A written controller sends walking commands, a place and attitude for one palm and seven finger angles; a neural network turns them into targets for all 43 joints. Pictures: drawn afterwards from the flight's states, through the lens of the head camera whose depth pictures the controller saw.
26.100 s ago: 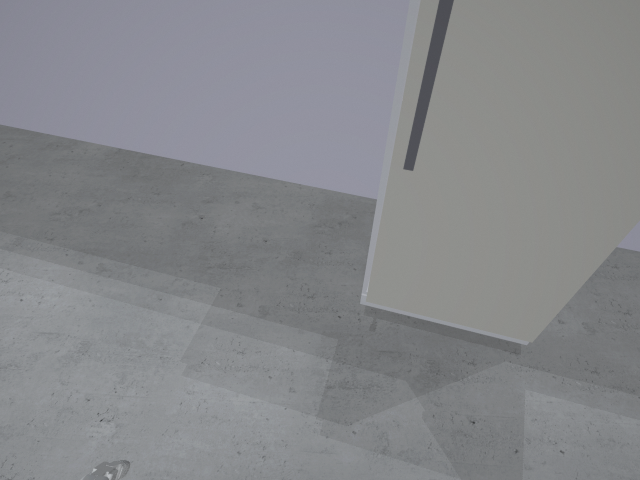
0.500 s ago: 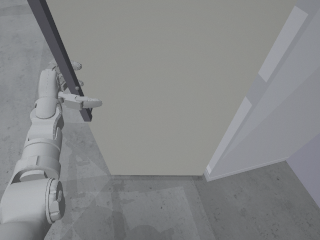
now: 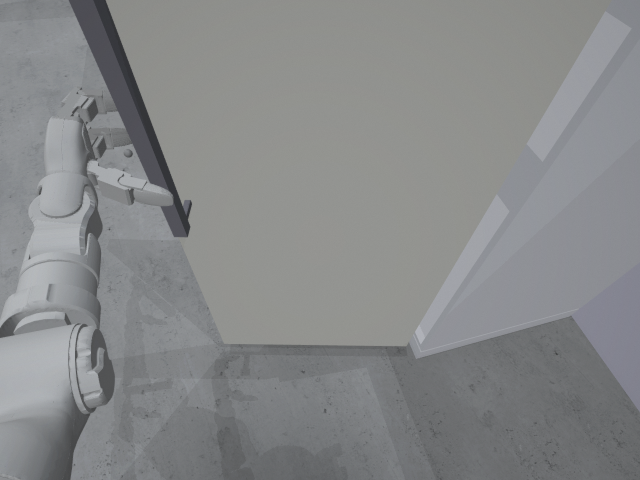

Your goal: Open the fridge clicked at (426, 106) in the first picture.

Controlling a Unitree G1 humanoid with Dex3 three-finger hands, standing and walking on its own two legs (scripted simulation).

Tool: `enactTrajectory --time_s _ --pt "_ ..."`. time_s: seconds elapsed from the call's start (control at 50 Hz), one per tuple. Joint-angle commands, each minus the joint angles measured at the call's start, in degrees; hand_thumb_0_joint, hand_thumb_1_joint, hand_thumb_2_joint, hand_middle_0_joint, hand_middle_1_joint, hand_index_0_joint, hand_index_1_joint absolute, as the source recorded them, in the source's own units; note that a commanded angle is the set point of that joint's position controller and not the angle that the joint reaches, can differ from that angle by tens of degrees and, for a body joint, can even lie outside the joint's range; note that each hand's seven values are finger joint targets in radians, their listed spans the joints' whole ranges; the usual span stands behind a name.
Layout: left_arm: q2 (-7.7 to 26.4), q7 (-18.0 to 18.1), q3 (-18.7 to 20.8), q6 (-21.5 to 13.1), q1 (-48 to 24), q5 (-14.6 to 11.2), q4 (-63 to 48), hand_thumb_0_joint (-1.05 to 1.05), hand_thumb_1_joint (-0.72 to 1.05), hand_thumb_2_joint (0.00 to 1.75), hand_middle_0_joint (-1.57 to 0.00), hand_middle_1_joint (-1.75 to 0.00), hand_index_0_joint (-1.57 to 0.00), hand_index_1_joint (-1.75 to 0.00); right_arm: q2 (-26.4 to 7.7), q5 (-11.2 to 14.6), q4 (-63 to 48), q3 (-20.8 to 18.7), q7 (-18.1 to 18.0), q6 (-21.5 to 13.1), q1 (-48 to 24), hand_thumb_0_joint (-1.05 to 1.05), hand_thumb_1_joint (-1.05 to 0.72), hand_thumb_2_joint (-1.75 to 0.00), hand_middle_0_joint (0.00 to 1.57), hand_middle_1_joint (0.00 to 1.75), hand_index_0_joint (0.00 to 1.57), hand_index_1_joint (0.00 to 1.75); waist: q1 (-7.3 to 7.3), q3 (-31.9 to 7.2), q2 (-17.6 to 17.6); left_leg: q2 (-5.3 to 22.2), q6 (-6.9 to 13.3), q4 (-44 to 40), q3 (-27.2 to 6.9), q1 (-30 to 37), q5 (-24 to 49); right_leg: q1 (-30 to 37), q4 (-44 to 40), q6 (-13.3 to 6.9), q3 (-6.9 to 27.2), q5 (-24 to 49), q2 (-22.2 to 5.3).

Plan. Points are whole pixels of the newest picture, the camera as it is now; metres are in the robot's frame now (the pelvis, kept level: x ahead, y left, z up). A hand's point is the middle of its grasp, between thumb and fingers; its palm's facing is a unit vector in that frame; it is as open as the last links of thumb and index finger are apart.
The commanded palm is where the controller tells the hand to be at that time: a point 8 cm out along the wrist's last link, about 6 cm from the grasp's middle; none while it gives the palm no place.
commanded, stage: slip the hand off the handle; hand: left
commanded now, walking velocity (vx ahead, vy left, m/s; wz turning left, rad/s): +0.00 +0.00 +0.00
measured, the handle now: (133, 85) +0.51 +0.21 +0.21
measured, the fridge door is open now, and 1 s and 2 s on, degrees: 74 74 74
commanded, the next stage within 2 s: draw the hand back to the body in 1.22 s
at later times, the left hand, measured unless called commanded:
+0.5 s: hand (83, 162) +0.47 +0.28 +0.14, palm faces +0.19 -0.96 -0.19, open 14.7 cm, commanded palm +0.41 +0.32 +0.15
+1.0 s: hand (45, 233) +0.36 +0.28 +0.14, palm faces +0.22 -0.96 -0.18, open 14.7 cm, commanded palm +0.32 +0.32 +0.15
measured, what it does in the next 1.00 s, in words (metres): stands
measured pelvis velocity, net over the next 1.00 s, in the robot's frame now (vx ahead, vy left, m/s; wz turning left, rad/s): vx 0.00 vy -0.01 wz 0.05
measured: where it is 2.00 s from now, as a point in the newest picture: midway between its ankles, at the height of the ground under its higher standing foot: outside the picture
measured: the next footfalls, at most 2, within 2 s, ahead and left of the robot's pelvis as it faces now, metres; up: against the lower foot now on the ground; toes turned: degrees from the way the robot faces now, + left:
none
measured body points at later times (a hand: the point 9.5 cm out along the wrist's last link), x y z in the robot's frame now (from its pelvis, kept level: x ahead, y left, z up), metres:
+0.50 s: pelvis +0.02 +0.01 +0.00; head +0.07 +0.02 +0.45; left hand +0.45 +0.33 +0.15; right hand +0.05 -0.27 -0.11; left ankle -0.01 +0.12 -0.73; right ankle +0.02 -0.13 -0.73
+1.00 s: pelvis +0.00 -0.01 +0.00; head +0.01 -0.01 +0.45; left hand +0.34 +0.33 +0.15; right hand +0.17 -0.26 -0.09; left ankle -0.02 +0.12 -0.73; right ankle +0.02 -0.13 -0.73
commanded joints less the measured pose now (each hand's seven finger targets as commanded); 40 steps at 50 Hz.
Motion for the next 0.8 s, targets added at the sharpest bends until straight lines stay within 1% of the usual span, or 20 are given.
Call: enactTrajectory --time_s 0.0,0.06,0.1,0.16,0.2,0.22,0.32,0.34,0.36,0.4,0.42,0.44,0.48,0.56,0.6,0.62,0.7,0.74,0.76,0.78 --pt "20.68 0.5 3.96 -4.81 -24.16 0.39 -14.06 0.0 -0.55 0.2 -0.25 -1.15 -0.25 -1.15 -10.18 -0.05 -4.67 -3.52 -0.61 -1.07 6.03 0.0 -0.9 -0.9 0.2 0.3 0.2 0.3 1.55 -21.06 3.27 -2.95 1.59 -2.63 -0.92 4.62 16.44 12.74 -0.57 -1.81 0.12 14.1 2.51" --pt "21.11 -1.32 3.6 -5.45 -25.76 -0.69 -15.64 0.0 -0.55 0.2 -0.25 -1.15 -0.25 -1.15 -10.3 0.27 -4.53 -3.61 -0.87 -0.86 6.06 0.0 -0.9 -0.9 0.2 0.3 0.2 0.3 0.83 -21.46 4.62 -2.64 1.52 -2.06 -1.26 5.82 16.82 11.92 -0.71 -1.87 0.3 14.18 2.76" --pt "20.26 -2.75 2.32 -5.99 -27.82 -1.74 -17.12 0.0 -0.55 0.2 -0.25 -1.15 -0.25 -1.15 -10.44 0.5 -4.09 -3.75 -1.1 -0.79 6.41 0.0 -0.9 -0.9 0.2 0.3 0.2 0.3 -0.25 -21.63 6.28 -2.32 1.37 -1.79 -1.8 7.5 18.12 10.55 -0.84 -1.85 -0.03 14.0 3.04" --pt "19.79 -4.64 1.67 -5.86 -28.13 -2.97 -17.09 0.0 -0.55 0.2 -0.25 -1.15 -0.25 -1.15 -10.83 0.73 -3.39 -3.86 -1.34 -0.7 6.67 0.0 -0.9 -0.9 0.2 0.3 0.2 0.3 -1.05 -21.34 7.72 -2.18 1.19 -1.29 -2.41 8.9 18.65 8.42 -0.98 -1.8 -0.4 13.17 3.29" --pt "20.05 -5.6 1.77 -5.27 -26.25 -3.24 -15.92 0.0 -0.55 0.2 -0.25 -1.15 -0.25 -1.15 -10.96 0.94 -3.02 -3.88 -1.43 -0.59 7.3 0.0 -0.9 -0.9 0.2 0.3 0.2 0.3 -0.95 -21.14 7.71 -1.99 1.0 -1.13 -2.91 9.13 19.98 7.66 -0.93 -1.86 -0.81 13.01 3.44" --pt "18.64 -6.12 0.47 -4.8 -26.1 -3.42 -14.97 0.0 -0.55 0.2 -0.25 -1.15 -0.25 -1.15 -10.82 1.05 -2.88 -3.66 -1.44 -0.48 7.02 0.0 -0.9 -0.9 0.2 0.3 0.2 0.3 -1.1 -19.4 8.49 -2.0 0.9 -1.11 -2.93 8.57 20.22 7.12 -0.93 -1.92 -0.88 13.16 3.36" --pt "19.36 -7.32 1.46 -2.4 -23.0 -3.92 -12.67 0.0 -0.55 0.2 -0.25 -1.15 -0.25 -1.15 -11.32 1.11 -3.17 -3.58 -1.51 -0.03 7.55 0.0 -0.9 -0.9 0.2 0.3 0.2 0.3 -0.44 -18.04 6.28 -1.87 0.71 -1.2 -3.48 6.65 21.45 7.23 -0.62 -1.89 -1.46 13.61 3.25" --pt "21.0 -7.36 2.93 -2.3 -22.32 -4.0 -13.12 0.0 -0.55 0.2 -0.25 -1.15 -0.25 -1.15 -11.55 1.18 -3.41 -3.7 -1.55 0.17 7.65 0.0 -0.9 -0.9 0.2 0.3 0.2 0.3 -0.17 -18.65 5.27 -1.78 0.81 -0.96 -3.37 6.34 21.92 7.87 -0.36 -1.87 -1.41 14.4 3.25" --pt "19.44 -7.63 2.11 -2.03 -20.09 -4.36 -13.58 0.0 -0.55 0.2 -0.25 -1.15 -0.25 -1.15 -11.33 1.24 -4.1 -3.68 -1.41 0.22 7.33 0.0 -0.9 -0.9 0.2 0.3 0.2 0.3 0.4 -19.35 5.3 -1.82 0.78 -0.96 -3.35 6.63 22.42 8.15 -0.14 -1.85 -1.46 14.44 3.3" --pt "20.78 -7.76 4.57 -2.55 -15.27 -5.31 -18.84 0.0 -0.55 0.2 -0.25 -1.15 -0.25 -1.15 -11.29 1.22 -5.43 -3.96 -1.28 0.22 6.73 0.0 -0.9 -0.9 0.2 0.3 0.2 0.3 2.41 -23.82 6.86 -1.52 0.51 -0.09 -3.31 9.36 29.42 10.89 0.9 -1.94 -1.22 18.28 3.28" --pt "19.13 -7.94 3.78 -2.63 -12.98 -5.85 -21.9 0.0 -0.55 0.2 -0.25 -1.15 -0.25 -1.15 -11.02 1.22 -6.28 -3.95 -0.96 0.23 6.12 0.0 -0.9 -0.9 0.2 0.3 0.2 0.3 3.13 -25.1 8.06 -1.46 0.24 0.3 -3.24 10.75 31.97 11.39 1.11 -1.88 -1.13 19.39 3.36" --pt "19.58 -7.82 4.79 -2.63 -10.53 -6.06 -24.56 0.0 -0.55 0.2 -0.25 -1.15 -0.25 -1.15 -11.04 1.21 -6.83 -4.13 -0.85 0.2 5.88 0.0 -0.9 -0.9 0.2 0.3 0.2 0.3 3.49 -26.29 7.28 -1.15 0.15 0.74 -3.45 11.75 34.16 11.63 1.45 -1.78 -1.15 20.21 3.45" --pt "18.44 -7.58 4.8 -2.44 -6.62 -6.8 -28.81 0.0 -0.55 0.2 -0.25 -1.15 -0.25 -1.15 -10.82 1.26 -7.77 -4.15 -0.65 0.24 4.83 0.0 -0.9 -0.9 0.2 0.3 0.2 0.3 4.04 -25.59 7.36 -0.9 0.01 1.08 -3.39 11.61 37.44 12.81 1.76 -1.82 -1.26 21.93 3.58" --pt "20.72 -6.66 9.46 0.61 0.54 -7.94 -33.91 0.0 -0.55 0.2 -0.25 -1.15 -0.25 -1.15 -10.52 1.59 -9.16 -3.8 -0.83 0.5 1.81 0.0 -0.9 -0.9 0.2 0.3 0.2 0.3 5.03 -21.11 3.92 -1.29 0.77 -0.06 -2.3 6.95 31.7 15.67 2.09 -1.59 -1.04 22.89 3.38" --pt "19.15 -6.3 8.22 1.51 0.52 -8.07 -39.35 0.0 -0.55 0.2 -0.25 -1.15 -0.25 -1.15 -9.96 1.67 -10.01 -3.45 -1.16 0.17 -0.03 0.0 -0.9 -0.9 0.2 0.3 0.2 0.3 4.86 -20.53 6.48 -1.46 0.78 -0.43 -2.07 7.79 30.98 15.64 1.74 -1.54 -1.0 22.16 3.35" --pt "19.72 -6.17 9.05 2.33 2.67 -8.11 -39.27 0.0 -0.55 0.2 -0.25 -1.15 -0.25 -1.15 -9.88 1.71 -10.07 -3.32 -1.38 0.09 -0.6 0.0 -0.9 -0.9 0.2 0.3 0.2 0.3 5.17 -19.21 7.23 -1.43 0.75 -0.58 -1.98 7.3 29.67 15.28 1.6 -1.58 -0.96 21.13 3.36" --pt "16.84 -6.51 5.81 3.13 0.28 -8.17 -43.9 0.0 -0.55 0.2 -0.25 -1.15 -0.25 -1.15 -9.41 1.8 -10.08 -2.78 -2.5 -0.5 -2.93 0.0 -0.9 -0.9 0.2 0.3 0.2 0.3 3.4 -17.04 7.76 -1.67 0.87 -1.17 -1.94 8.05 23.45 13.54 0.38 -1.63 -1.16 17.19 3.59" --pt "15.5 -7.59 4.48 3.56 0.72 -8.93 -43.46 0.0 -0.55 0.2 -0.25 -1.15 -0.25 -1.15 -9.39 1.93 -9.92 -2.44 -3.12 -0.9 -3.87 0.0 -0.9 -0.9 0.2 0.3 0.2 0.3 3.0 -16.0 6.46 -1.86 0.93 -1.52 -2.17 7.85 19.54 12.79 -0.04 -1.74 -1.34 14.95 3.54" --pt "15.57 -8.12 4.72 3.84 1.05 -9.34 -42.15 0.0 -0.55 0.2 -0.25 -1.15 -0.25 -1.15 -9.49 2.05 -9.59 -2.41 -3.51 -0.98 -4.11 0.0 -0.9 -0.9 0.2 0.3 0.2 0.3 2.71 -15.08 4.49 -1.94 1.01 -1.71 -2.3 7.45 17.44 12.47 -0.33 -1.69 -1.49 13.75 3.46" --pt "13.65 -8.85 2.49 3.92 0.49 -9.71 -42.47 0.0 -0.55 0.2 -0.25 -1.15 -0.25 -1.15 -9.3 2.25 -9.75 -2.08 -3.79 -1.19 -4.68 0.0 -0.9 -0.9 0.2 0.3 0.2 0.3 2.55 -14.68 5.83 -2.12 1.04 -1.81 -2.03 7.65 16.37 12.32 -0.68 -1.76 -1.32 13.04 3.28"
